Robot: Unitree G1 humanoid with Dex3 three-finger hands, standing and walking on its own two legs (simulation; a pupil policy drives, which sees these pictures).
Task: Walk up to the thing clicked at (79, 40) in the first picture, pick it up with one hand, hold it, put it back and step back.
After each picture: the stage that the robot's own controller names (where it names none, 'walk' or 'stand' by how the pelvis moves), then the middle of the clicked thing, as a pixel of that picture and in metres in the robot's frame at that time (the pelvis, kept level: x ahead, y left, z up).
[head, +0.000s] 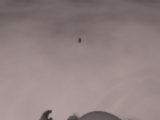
stand; (79, 40) +1.89 +0.29 -0.72
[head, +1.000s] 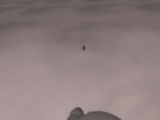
walk; (83, 48) +1.78 +0.31 -0.72
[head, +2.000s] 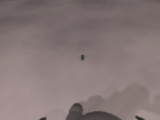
walk; (82, 57) +1.22 +0.24 -0.72
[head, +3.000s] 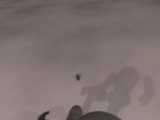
walk; (77, 77) +0.78 +0.25 -0.72
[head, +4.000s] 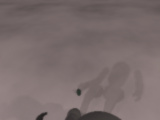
walk; (78, 92) +0.52 +0.17 -0.71
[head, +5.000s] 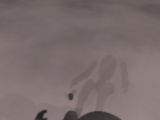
walk; (70, 96) +0.41 +0.21 -0.71
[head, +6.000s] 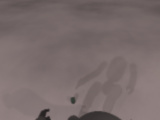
stand; (73, 100) +0.38 +0.20 -0.72
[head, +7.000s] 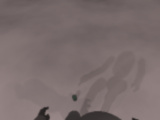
stand; (74, 97) +0.35 +0.20 -0.71
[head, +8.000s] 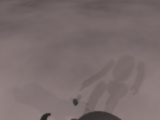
stand; (75, 102) +0.35 +0.19 -0.72
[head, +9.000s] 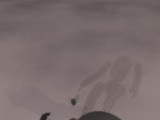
stand; (73, 102) +0.36 +0.20 -0.72
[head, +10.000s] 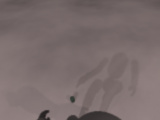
stand; (72, 99) +0.36 +0.22 -0.72
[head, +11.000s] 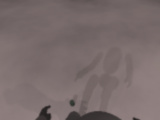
stand; (72, 103) +0.28 +0.20 -0.71
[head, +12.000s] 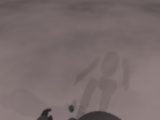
stand; (71, 108) +0.27 +0.20 -0.73
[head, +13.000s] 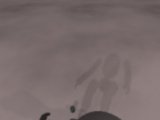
stand; (72, 109) +0.29 +0.19 -0.73
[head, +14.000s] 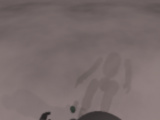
stand; (72, 109) +0.28 +0.19 -0.73
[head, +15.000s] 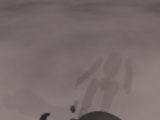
stand; (72, 109) +0.28 +0.19 -0.73
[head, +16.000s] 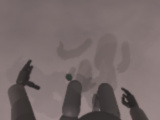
go down; (69, 77) +0.35 +0.19 -0.43
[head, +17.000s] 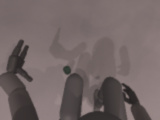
go down; (67, 70) +0.38 +0.20 -0.31
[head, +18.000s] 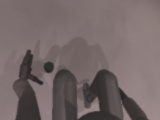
close in; (49, 67) +0.37 +0.22 -0.23
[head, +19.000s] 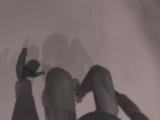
close; (32, 67) +0.37 +0.24 -0.22
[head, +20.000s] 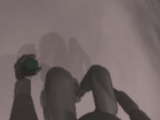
lift; (30, 66) +0.37 +0.24 -0.22
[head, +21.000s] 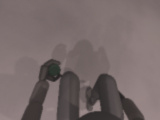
lift; (53, 71) +0.32 +0.24 -0.12
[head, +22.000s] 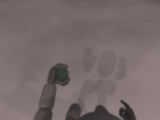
lift; (63, 77) +0.31 +0.18 +0.04
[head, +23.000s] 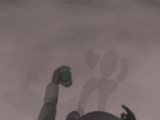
hold; (66, 79) +0.31 +0.17 +0.01
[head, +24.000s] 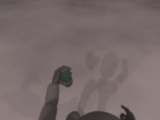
hold; (67, 79) +0.32 +0.17 +0.01
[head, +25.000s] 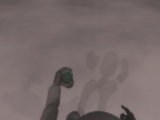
crouch; (68, 80) +0.31 +0.16 +0.01
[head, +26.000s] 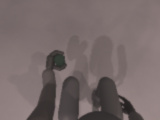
lower; (60, 62) +0.41 +0.19 -0.09
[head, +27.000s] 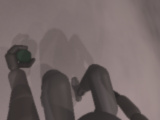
lower; (24, 58) +0.42 +0.26 -0.21
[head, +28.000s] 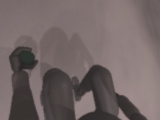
lower; (27, 59) +0.40 +0.26 -0.22
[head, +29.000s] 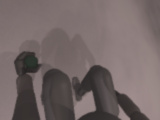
lower; (31, 64) +0.38 +0.24 -0.23
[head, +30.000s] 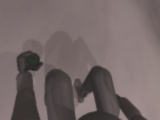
lower; (33, 62) +0.39 +0.25 -0.21
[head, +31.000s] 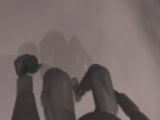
loosen; (31, 64) +0.38 +0.23 -0.22
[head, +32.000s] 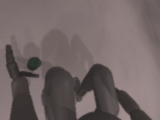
withdraw; (33, 64) +0.37 +0.22 -0.22
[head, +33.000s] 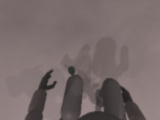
walk; (71, 70) +0.39 +0.18 -0.35
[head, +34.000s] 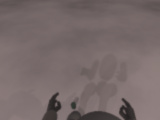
stand; (73, 105) +0.31 +0.16 -0.66
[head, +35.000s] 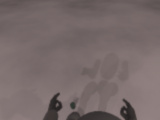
stand; (72, 105) +0.31 +0.17 -0.67
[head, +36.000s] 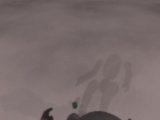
stand; (74, 105) +0.32 +0.16 -0.70
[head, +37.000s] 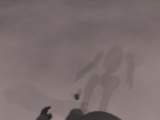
walk; (76, 97) +0.35 +0.16 -0.71
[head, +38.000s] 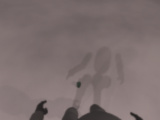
walk; (78, 84) +0.49 +0.09 -0.71
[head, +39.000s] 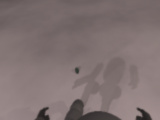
walk; (77, 70) +0.76 +0.27 -0.69
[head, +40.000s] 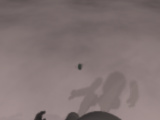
stand; (79, 66) +0.96 +0.17 -0.71
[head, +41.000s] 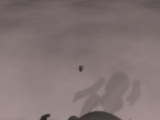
stand; (80, 68) +0.96 +0.17 -0.72
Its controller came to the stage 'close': yes
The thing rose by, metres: 0.73
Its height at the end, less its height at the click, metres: +0.00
